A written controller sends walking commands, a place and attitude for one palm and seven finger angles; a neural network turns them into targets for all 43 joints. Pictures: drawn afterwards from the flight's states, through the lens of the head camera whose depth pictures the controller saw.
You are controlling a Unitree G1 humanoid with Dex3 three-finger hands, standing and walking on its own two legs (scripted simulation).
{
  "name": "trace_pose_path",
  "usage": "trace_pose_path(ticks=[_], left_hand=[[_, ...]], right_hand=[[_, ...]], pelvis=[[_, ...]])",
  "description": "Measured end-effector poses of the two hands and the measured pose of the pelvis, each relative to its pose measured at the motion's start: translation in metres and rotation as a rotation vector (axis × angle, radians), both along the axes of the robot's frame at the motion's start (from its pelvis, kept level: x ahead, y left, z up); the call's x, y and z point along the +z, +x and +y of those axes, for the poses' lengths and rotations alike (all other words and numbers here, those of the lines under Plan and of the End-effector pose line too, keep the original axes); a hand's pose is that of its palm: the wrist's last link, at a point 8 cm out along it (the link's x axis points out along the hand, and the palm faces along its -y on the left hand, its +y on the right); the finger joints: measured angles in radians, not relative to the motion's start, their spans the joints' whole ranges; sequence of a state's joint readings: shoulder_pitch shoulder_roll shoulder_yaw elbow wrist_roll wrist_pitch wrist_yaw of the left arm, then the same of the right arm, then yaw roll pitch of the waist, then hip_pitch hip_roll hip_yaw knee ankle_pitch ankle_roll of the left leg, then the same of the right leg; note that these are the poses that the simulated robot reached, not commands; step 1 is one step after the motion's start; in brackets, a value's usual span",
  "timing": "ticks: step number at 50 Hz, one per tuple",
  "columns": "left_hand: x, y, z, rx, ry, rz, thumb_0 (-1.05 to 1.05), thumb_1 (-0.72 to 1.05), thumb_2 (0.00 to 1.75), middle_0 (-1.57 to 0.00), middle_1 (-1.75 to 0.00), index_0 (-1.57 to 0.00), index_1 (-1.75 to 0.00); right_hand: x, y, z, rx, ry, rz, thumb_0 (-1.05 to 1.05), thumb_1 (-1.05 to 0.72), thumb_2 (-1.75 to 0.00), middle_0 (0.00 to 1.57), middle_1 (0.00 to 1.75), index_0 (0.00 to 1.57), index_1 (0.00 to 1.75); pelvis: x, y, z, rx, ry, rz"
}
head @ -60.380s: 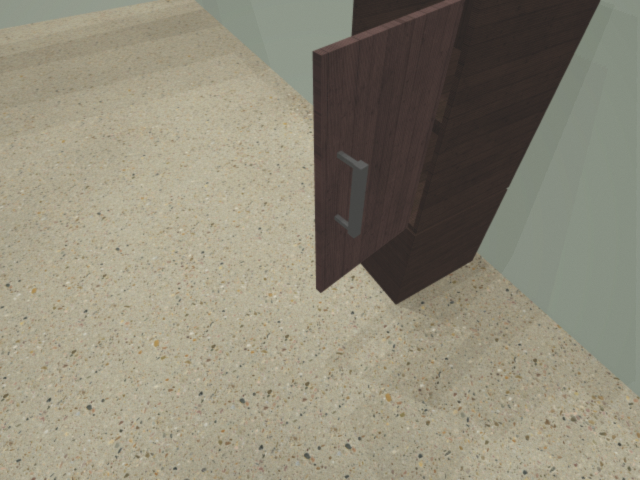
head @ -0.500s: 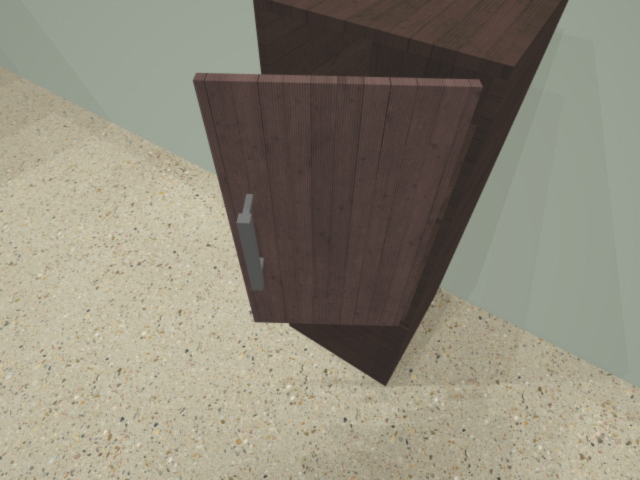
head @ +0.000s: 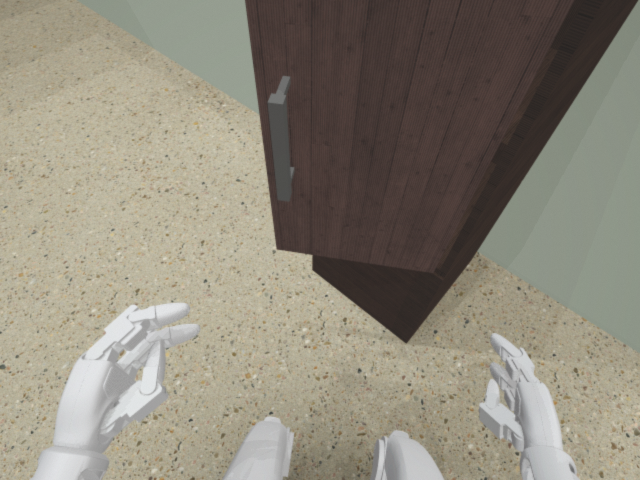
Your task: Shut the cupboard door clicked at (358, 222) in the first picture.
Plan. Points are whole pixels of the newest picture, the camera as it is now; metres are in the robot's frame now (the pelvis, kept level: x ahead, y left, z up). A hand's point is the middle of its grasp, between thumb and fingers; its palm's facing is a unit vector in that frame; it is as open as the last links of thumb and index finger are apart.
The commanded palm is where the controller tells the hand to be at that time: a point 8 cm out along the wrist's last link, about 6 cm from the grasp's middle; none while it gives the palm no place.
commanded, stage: raise the hand and make a fist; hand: left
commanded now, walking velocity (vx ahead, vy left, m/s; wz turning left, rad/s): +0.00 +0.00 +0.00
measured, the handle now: (284, 144) +0.53 +0.12 +0.09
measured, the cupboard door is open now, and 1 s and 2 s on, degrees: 32 32 32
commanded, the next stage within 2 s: bring the fist close to the handle in 1.38 s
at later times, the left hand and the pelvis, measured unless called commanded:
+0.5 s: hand (154, 354) +0.23 +0.20 +0.07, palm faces -0.05 -1.00 -0.03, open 3.4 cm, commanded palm +0.20 +0.26 +0.08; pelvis +0.01 +0.03 +0.02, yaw -1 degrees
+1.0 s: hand (151, 323) +0.25 +0.21 +0.09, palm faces -0.05 -1.00 -0.04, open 3.1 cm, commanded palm +0.23 +0.26 +0.10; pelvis +0.03 +0.02 +0.03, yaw -1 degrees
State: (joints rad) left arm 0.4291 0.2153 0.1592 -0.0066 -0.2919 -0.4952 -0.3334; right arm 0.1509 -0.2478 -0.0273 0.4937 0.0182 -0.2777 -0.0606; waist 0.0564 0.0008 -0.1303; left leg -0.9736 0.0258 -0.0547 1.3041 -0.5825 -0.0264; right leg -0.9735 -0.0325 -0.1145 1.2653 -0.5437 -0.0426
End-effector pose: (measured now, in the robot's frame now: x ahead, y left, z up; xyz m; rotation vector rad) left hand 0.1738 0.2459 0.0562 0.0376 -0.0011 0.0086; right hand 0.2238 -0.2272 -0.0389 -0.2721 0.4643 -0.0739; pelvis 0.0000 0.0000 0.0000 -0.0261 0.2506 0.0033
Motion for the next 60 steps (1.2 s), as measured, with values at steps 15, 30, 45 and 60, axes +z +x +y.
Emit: trace_pose_path(ticks=[15,30,45,60], left_hand=[[0.017,0.031,0.008,-0.039,0.002,0.074,0.02,0.90,0.90,-0.79,-0.95,-0.79,-0.95],[0.023,0.037,0.017,-0.046,-0.006,0.039,0.02,0.90,0.90,-1.07,-1.25,-1.07,-1.25],[0.036,0.053,0.020,-0.051,0.006,0.044,0.02,0.90,0.90,-1.27,-1.47,-1.27,-1.48],[0.039,0.060,0.011,-0.061,0.001,0.040,0.02,0.90,0.90,-1.29,-1.50,-1.29,-1.50]], right_hand=[[-0.020,-0.082,0.018,-0.127,0.060,0.228,0.02,-0.90,-0.90,0.20,0.30,0.21,0.30],[0.010,-0.038,0.018,-0.084,-0.012,0.137,0.02,-0.90,-0.90,0.20,0.30,0.20,0.30],[0.011,-0.026,0.032,-0.041,0.034,0.158,0.02,-0.90,-0.90,0.20,0.30,0.21,0.30],[0.009,-0.048,0.005,-0.108,0.015,0.205,0.02,-0.90,-0.90,0.20,0.30,0.21,0.30]], pelvis=[[0.018,0.003,0.021,-0.018,-0.004,0.006],[0.022,0.013,0.031,-0.010,-0.017,0.004],[0.030,0.025,0.028,-0.004,-0.020,-0.005],[0.034,0.025,0.020,-0.012,-0.006,-0.012]])
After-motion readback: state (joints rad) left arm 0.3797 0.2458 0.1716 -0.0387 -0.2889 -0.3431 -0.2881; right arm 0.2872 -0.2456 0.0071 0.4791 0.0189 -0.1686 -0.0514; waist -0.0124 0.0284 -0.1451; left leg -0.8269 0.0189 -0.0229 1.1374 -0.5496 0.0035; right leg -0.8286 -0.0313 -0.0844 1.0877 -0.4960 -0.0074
